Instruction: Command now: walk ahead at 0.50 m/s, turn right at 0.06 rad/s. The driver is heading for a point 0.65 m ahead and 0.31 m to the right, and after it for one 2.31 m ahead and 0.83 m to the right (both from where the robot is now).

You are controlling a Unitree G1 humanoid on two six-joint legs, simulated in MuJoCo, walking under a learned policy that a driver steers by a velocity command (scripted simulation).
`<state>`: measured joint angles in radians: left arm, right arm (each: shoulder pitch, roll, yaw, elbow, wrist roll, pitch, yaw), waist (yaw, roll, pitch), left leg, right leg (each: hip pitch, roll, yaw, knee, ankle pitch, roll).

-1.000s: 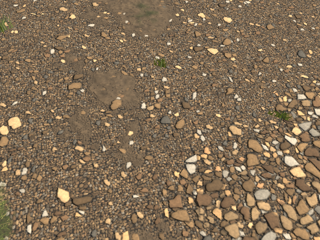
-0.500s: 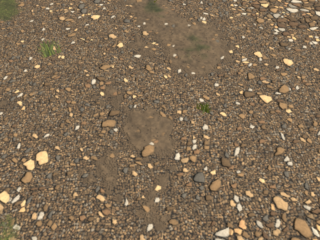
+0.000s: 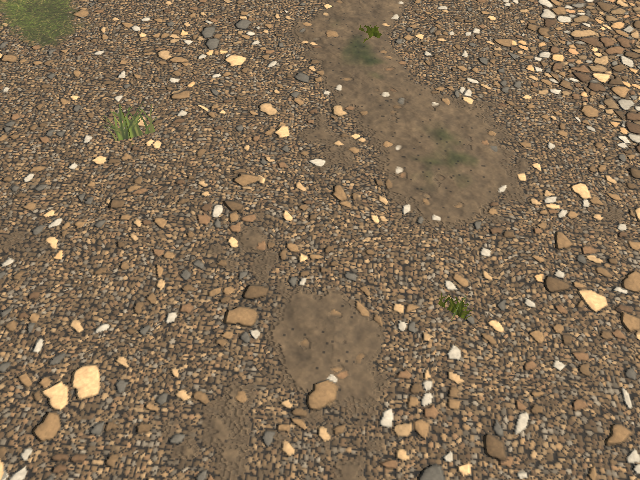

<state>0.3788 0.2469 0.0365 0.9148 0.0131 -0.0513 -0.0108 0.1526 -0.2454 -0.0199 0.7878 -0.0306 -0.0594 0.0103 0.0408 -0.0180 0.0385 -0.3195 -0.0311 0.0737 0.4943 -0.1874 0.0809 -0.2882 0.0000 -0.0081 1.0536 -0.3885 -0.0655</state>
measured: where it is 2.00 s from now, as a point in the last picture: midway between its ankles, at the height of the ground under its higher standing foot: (514, 311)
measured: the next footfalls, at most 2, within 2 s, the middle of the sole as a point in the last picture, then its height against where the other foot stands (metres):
right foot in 0.44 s outside the picture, level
left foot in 0.96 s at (373, 376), level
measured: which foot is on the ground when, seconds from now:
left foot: down 0.00-0.46, up 0.48-0.94, down 0.96-1.00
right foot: up 0.00-0.42, down 0.44-0.96, up 0.98-1.00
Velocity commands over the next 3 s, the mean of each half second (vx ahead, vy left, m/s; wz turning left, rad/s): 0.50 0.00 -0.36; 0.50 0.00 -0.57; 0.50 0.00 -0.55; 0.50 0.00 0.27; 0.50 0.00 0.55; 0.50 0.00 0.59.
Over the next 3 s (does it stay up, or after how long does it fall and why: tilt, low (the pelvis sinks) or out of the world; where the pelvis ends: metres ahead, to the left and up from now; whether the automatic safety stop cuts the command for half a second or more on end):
stays up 1.38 -0.68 0.00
